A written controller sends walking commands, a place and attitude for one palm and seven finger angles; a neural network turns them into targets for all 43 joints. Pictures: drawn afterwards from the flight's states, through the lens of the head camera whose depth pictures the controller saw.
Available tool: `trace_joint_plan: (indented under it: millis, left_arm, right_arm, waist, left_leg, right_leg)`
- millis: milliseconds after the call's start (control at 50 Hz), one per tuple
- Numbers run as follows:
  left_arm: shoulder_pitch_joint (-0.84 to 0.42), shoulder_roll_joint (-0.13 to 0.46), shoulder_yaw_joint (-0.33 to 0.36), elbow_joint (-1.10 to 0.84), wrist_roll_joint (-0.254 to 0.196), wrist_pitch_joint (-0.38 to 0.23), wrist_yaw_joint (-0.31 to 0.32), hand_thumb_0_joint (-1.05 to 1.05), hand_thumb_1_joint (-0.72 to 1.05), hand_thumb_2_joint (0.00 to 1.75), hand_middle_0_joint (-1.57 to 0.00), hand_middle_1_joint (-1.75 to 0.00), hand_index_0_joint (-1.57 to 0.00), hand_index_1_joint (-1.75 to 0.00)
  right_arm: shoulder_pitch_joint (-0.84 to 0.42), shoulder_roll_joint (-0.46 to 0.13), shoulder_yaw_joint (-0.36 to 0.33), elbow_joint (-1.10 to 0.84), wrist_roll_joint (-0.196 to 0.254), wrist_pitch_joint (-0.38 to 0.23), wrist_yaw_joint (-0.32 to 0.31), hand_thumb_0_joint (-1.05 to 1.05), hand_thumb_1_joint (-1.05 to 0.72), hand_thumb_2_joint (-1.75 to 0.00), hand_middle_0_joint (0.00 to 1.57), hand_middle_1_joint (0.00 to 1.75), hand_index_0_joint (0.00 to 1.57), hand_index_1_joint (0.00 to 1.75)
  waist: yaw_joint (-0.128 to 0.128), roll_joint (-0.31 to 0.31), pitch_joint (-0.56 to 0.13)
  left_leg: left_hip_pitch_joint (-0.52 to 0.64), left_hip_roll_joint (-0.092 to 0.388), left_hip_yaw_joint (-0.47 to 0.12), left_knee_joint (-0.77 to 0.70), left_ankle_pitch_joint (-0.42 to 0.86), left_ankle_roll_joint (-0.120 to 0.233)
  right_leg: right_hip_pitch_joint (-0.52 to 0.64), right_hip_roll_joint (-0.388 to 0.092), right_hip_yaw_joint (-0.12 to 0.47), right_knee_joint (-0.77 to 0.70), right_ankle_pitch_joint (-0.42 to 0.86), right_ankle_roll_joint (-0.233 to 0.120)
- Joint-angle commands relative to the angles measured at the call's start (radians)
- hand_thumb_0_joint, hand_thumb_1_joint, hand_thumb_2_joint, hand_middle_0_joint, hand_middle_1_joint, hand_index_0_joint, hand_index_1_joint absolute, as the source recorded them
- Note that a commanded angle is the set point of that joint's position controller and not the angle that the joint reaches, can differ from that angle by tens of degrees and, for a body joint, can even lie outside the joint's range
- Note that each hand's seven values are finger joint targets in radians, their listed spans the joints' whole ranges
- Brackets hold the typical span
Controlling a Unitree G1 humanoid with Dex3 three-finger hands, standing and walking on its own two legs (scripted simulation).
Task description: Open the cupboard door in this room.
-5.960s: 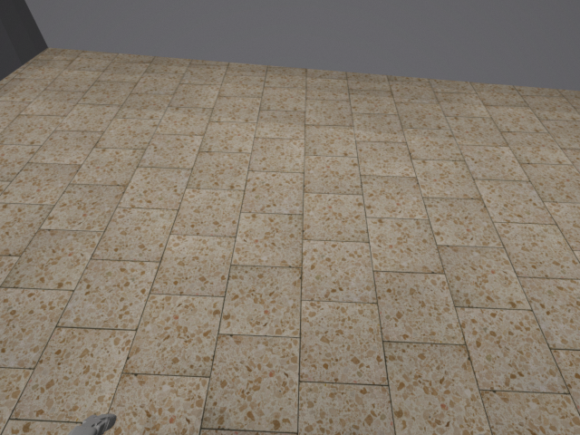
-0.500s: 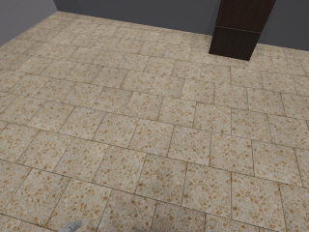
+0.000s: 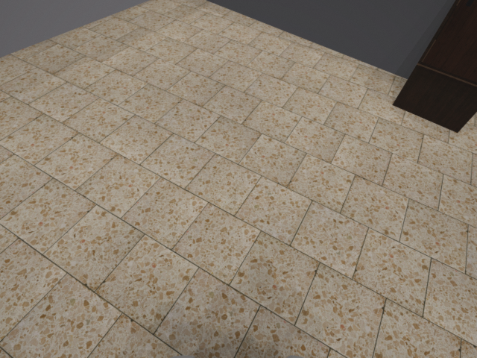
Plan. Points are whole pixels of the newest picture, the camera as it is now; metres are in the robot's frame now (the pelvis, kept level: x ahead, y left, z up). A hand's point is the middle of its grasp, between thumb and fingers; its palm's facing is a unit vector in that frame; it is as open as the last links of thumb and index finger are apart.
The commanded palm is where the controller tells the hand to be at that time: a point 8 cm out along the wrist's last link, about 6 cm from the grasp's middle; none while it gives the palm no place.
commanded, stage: turn or walk to find it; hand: left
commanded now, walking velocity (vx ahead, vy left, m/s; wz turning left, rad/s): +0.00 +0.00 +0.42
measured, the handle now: out of the picture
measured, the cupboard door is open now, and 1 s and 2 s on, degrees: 0 0 0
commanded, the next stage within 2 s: none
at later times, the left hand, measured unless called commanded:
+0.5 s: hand out of the picture +0.03 +0.17 -0.13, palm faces +0.22 -0.93 -0.28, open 7.4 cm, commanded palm none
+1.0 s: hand out of the picture -0.10 +0.23 -0.16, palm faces +0.46 -0.85 -0.25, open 7.4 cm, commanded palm none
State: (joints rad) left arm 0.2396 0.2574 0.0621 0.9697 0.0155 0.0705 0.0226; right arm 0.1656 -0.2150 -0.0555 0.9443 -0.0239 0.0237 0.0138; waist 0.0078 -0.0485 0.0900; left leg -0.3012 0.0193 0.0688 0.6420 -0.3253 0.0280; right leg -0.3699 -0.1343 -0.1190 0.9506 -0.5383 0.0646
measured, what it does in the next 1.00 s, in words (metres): steps on the spot, turning left: right foot, then left foot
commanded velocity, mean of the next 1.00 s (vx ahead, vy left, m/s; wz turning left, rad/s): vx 0.00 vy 0.00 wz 0.42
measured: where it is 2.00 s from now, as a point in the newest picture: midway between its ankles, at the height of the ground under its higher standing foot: outside the picture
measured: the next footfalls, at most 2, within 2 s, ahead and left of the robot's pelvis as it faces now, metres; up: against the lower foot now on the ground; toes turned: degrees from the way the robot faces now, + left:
right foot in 0.36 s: +0.04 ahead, -0.13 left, +0.00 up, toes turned +5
left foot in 0.78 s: -0.04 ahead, +0.12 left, +0.00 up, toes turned +26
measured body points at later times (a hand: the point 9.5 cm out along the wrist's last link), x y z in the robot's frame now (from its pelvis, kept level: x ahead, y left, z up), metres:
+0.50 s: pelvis -0.02 -0.04 +0.01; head +0.01 -0.07 +0.46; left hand +0.02 +0.22 -0.11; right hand +0.08 -0.28 -0.15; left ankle -0.04 +0.10 -0.65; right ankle +0.00 -0.14 -0.72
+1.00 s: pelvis -0.05 +0.01 +0.02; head -0.03 +0.04 +0.46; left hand -0.12 +0.27 -0.14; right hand +0.14 -0.18 -0.12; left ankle -0.08 +0.10 -0.72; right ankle -0.01 -0.14 -0.65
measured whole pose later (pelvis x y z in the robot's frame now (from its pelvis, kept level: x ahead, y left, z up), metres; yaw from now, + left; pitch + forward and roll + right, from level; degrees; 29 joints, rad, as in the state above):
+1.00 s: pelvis -0.05 +0.01 +0.02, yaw +25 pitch +0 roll -1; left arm 0.21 0.27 0.07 0.97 0.01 0.06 0.01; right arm 0.16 -0.19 -0.04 0.94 -0.02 0.02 0.00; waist 0.01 -0.03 0.07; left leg -0.24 -0.01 0.01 0.49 -0.24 0.04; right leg -0.44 -0.10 -0.05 1.04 -0.42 0.08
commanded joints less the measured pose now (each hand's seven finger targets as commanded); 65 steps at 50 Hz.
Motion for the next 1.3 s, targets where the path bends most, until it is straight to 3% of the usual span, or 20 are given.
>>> trace_joint_plan:
  millis: [0, 200, 300, 320, 340, 360, 420, 460, 640, 720, 740, 760, 780, 900, 1080, 1160, 1180, 1220, 1240, 1280]
  left_arm:
    - [-0.053, 0.063, 0.016, -0.090, 0.001, -0.039, -0.014, 0.00, 0.90, 0.90, -0.20, -0.30, -0.20, -0.30]
    - [-0.064, 0.040, 0.007, -0.113, -0.004, -0.040, -0.005, 0.00, 0.90, 0.90, -0.20, -0.30, -0.20, -0.30]
    - [0.050, 0.056, 0.012, -0.095, -0.007, -0.060, 0.002, 0.00, 0.90, 0.90, -0.20, -0.30, -0.20, -0.30]
    - [0.068, 0.110, 0.021, -0.095, 0.003, -0.071, 0.008, 0.00, 0.90, 0.90, -0.20, -0.30, -0.20, -0.30]
    - [0.069, 0.194, 0.038, -0.104, 0.016, -0.078, 0.014, 0.00, 0.90, 0.90, -0.20, -0.30, -0.20, -0.30]
    - [0.050, 0.204, 0.037, -0.126, 0.007, -0.072, 0.013, 0.00, 0.90, 0.90, -0.20, -0.30, -0.20, -0.30]
    - [-0.086, 0.112, 0.018, -0.145, 0.004, -0.075, 0.013, 0.00, 0.90, 0.90, -0.20, -0.30, -0.20, -0.30]
    - [-0.085, 0.092, 0.012, -0.144, 0.006, -0.083, 0.012, 0.00, 0.90, 0.90, -0.20, -0.30, -0.20, -0.30]
    - [0.061, 0.162, 0.034, -0.072, 0.019, -0.073, 0.008, 0.00, 0.90, 0.90, -0.20, -0.30, -0.20, -0.30]
    - [0.027, 0.163, 0.037, -0.060, 0.007, -0.062, 0.005, 0.00, 0.90, 0.90, -0.20, -0.30, -0.20, -0.30]
    - [0.030, 0.141, 0.034, -0.069, -0.001, -0.055, 0.001, 0.00, 0.90, 0.90, -0.20, -0.30, -0.20, -0.30]
    - [0.043, 0.079, 0.026, -0.102, -0.006, -0.048, -0.005, 0.00, 0.90, 0.90, -0.20, -0.30, -0.20, -0.30]
    - [-0.029, 0.058, 0.006, -0.128, 0.003, -0.040, 0.000, 0.00, 0.90, 0.90, -0.20, -0.30, -0.20, -0.30]
    - [-0.039, 0.065, 0.016, -0.072, 0.001, -0.036, -0.014, 0.00, 0.90, 0.90, -0.20, -0.30, -0.20, -0.30]
    - [-0.081, 0.041, 0.007, -0.118, -0.004, -0.041, -0.006, 0.00, 0.90, 0.90, -0.20, -0.30, -0.20, -0.30]
    - [-0.002, 0.048, 0.009, -0.106, -0.010, -0.056, -0.001, 0.00, 0.90, 0.90, -0.20, -0.30, -0.20, -0.30]
    - [0.034, 0.061, 0.013, -0.100, -0.008, -0.063, 0.002, 0.00, 0.90, 0.90, -0.20, -0.30, -0.20, -0.30]
    - [0.058, 0.203, 0.039, -0.107, 0.016, -0.080, 0.014, 0.00, 0.90, 0.90, -0.20, -0.30, -0.20, -0.30]
    - [0.043, 0.195, 0.037, -0.121, 0.005, -0.075, 0.014, 0.00, 0.90, 0.90, -0.20, -0.30, -0.20, -0.30]
    - [-0.057, 0.141, 0.029, -0.137, 0.003, -0.076, 0.014, 0.00, 0.90, 0.90, -0.20, -0.30, -0.20, -0.30]
  right_arm:
    - [0.026, -0.193, -0.030, -0.052, 0.001, -0.018, -0.030, 0.00, -0.90, -0.90, 0.20, 0.30, 0.20, 0.30]
    - [0.048, -0.199, -0.045, -0.055, -0.002, -0.006, -0.025, 0.00, -0.90, -0.90, 0.20, 0.30, 0.20, 0.30]
    - [0.010, -0.179, -0.050, -0.074, 0.005, 0.002, -0.017, 0.00, -0.90, -0.90, 0.20, 0.30, 0.20, 0.30]
    - [0.020, -0.135, -0.047, -0.079, 0.015, 0.001, -0.011, 0.00, -0.90, -0.90, 0.20, 0.30, 0.20, 0.30]
    - [0.028, -0.069, -0.033, -0.105, 0.016, 0.001, -0.006, 0.00, -0.90, -0.90, 0.20, 0.30, 0.20, 0.30]
    - [-0.002, -0.116, -0.048, -0.110, 0.003, 0.013, -0.010, 0.00, -0.90, -0.90, 0.20, 0.30, 0.20, 0.30]
    - [0.034, -0.116, -0.054, -0.055, 0.001, 0.030, 0.004, 0.00, -0.90, -0.90, 0.20, 0.30, 0.20, 0.30]
    - [0.069, -0.100, -0.047, -0.034, 0.001, 0.033, 0.007, 0.00, -0.90, -0.90, 0.20, 0.30, 0.20, 0.30]
    - [-0.055, -0.070, -0.018, -0.057, 0.015, 0.017, 0.003, 0.00, -0.90, -0.90, 0.20, 0.30, 0.20, 0.30]
    - [0.029, -0.093, -0.018, -0.034, 0.015, 0.003, -0.001, 0.00, -0.90, -0.90, 0.20, 0.30, 0.20, 0.30]
    - [0.066, -0.137, -0.028, -0.030, 0.011, -0.007, 0.000, 0.00, -0.90, -0.90, 0.20, 0.30, 0.20, 0.30]
    - [0.096, -0.240, -0.051, -0.035, 0.002, -0.014, -0.003, 0.00, -0.90, -0.90, 0.20, 0.30, 0.20, 0.30]
    - [0.146, -0.278, -0.060, -0.019, 0.005, -0.008, -0.010, 0.00, -0.90, -0.90, 0.20, 0.30, 0.20, 0.30]
    - [0.019, -0.185, -0.029, -0.047, 0.005, -0.020, -0.032, 0.00, -0.90, -0.90, 0.20, 0.30, 0.20, 0.30]
    - [0.051, -0.195, -0.047, -0.052, -0.002, -0.006, -0.025, 0.00, -0.90, -0.90, 0.20, 0.30, 0.20, 0.30]
    - [0.026, -0.188, -0.052, -0.064, 0.001, -0.001, -0.021, 0.00, -0.90, -0.90, 0.20, 0.30, 0.20, 0.30]
    - [0.021, -0.174, -0.051, -0.068, 0.007, -0.001, -0.019, 0.00, -0.90, -0.90, 0.20, 0.30, 0.20, 0.30]
    - [0.030, -0.067, -0.035, -0.103, 0.016, -0.002, -0.007, 0.00, -0.90, -0.90, 0.20, 0.30, 0.20, 0.30]
    - [0.005, -0.108, -0.047, -0.100, 0.002, 0.013, -0.013, 0.00, -0.90, -0.90, 0.20, 0.30, 0.20, 0.30]
    - [0.020, -0.119, -0.054, -0.063, 0.001, 0.030, -0.005, 0.00, -0.90, -0.90, 0.20, 0.30, 0.20, 0.30]
  waist:
    - [-0.023, 0.209, -0.100]
    - [-0.040, 0.193, -0.124]
    - [0.019, 0.156, -0.149]
    - [0.027, 0.028, -0.152]
    - [0.028, -0.232, -0.124]
    - [0.043, -0.206, -0.109]
    - [-0.035, -0.074, -0.027]
    - [-0.036, -0.109, -0.042]
    - [0.049, -0.157, -0.100]
    - [-0.003, -0.129, -0.142]
    - [-0.029, -0.004, -0.166]
    - [-0.042, 0.283, -0.179]
    - [-0.081, 0.341, -0.172]
    - [-0.020, 0.202, -0.100]
    - [-0.043, 0.206, -0.118]
    - [-0.002, 0.190, -0.148]
    - [0.018, 0.157, -0.165]
    - [0.031, -0.230, -0.132]
    - [0.039, -0.186, -0.116]
    - [-0.007, -0.124, -0.048]
  left_leg:
    - [0.132, 0.234, -0.290, -0.319, 0.399, 0.127]
    - [0.143, 0.214, -0.364, -0.309, 0.387, 0.148]
    - [-0.016, 0.134, -0.357, -0.209, 0.298, 0.081]
    - [-0.135, 0.063, -0.294, -0.095, 0.167, 0.025]
    - [-0.306, -0.084, -0.127, 0.121, -0.131, -0.049]
    - [-0.283, -0.061, -0.146, 0.323, -0.239, -0.052]
    - [-0.268, -0.010, -0.147, 0.558, -0.087, -0.060]
    - [-0.255, -0.001, -0.110, 0.568, -0.036, -0.082]
    - [-0.137, 0.004, -0.004, 0.160, -0.148, -0.091]
    - [0.070, -0.001, 0.025, -0.147, 0.062, -0.068]
    - [0.206, 0.057, -0.036, -0.242, 0.208, -0.043]
    - [0.330, 0.296, -0.351, -0.274, 0.490, 0.063]
    - [0.267, 0.392, -0.428, -0.321, 0.553, 0.160]
    - [0.158, 0.217, -0.261, -0.322, 0.468, 0.122]
    - [0.155, 0.209, -0.364, -0.302, 0.427, 0.146]
    - [0.067, 0.163, -0.382, -0.229, 0.440, 0.113]
    - [0.008, 0.126, -0.359, -0.181, 0.371, 0.074]
    - [-0.294, -0.091, -0.127, 0.156, -0.169, -0.054]
    - [-0.280, -0.058, -0.162, 0.337, -0.248, -0.053]
    - [-0.272, -0.024, -0.164, 0.544, -0.145, -0.055]
  right_leg:
    - [-0.155, 0.016, 0.092, 0.164, 0.093, 0.005]
    - [-0.045, 0.074, 0.087, -0.119, 0.086, 0.007]
    - [0.231, 0.089, 0.069, -0.506, 0.304, -0.010]
    - [0.342, -0.021, 0.181, -0.623, 0.303, -0.040]
    - [0.379, -0.275, 0.440, -0.693, 0.326, -0.147]
    - [0.235, -0.354, 0.453, -0.718, 0.328, -0.221]
    - [0.113, -0.209, 0.257, -0.684, 0.362, -0.187]
    - [0.151, -0.172, 0.152, -0.654, 0.464, -0.172]
    - [0.299, -0.218, 0.091, -0.544, 0.751, -0.204]
    - [0.234, -0.192, 0.014, -0.412, 0.702, -0.124]
    - [0.119, -0.156, -0.030, -0.304, 0.570, -0.071]
    - [-0.126, -0.030, -0.078, -0.111, 0.152, 0.004]
    - [-0.161, 0.015, -0.008, 0.051, -0.123, 0.010]
    - [-0.144, 0.022, 0.088, 0.133, 0.122, 0.015]
    - [-0.054, 0.075, 0.086, -0.121, 0.092, 0.014]
    - [0.139, 0.107, 0.069, -0.399, 0.224, -0.002]
    - [0.240, 0.088, 0.072, -0.537, 0.324, -0.005]
    - [0.383, -0.291, 0.439, -0.686, 0.416, -0.149]
    - [0.258, -0.348, 0.428, -0.693, 0.445, -0.215]
    - [0.145, -0.251, 0.316, -0.691, 0.380, -0.205]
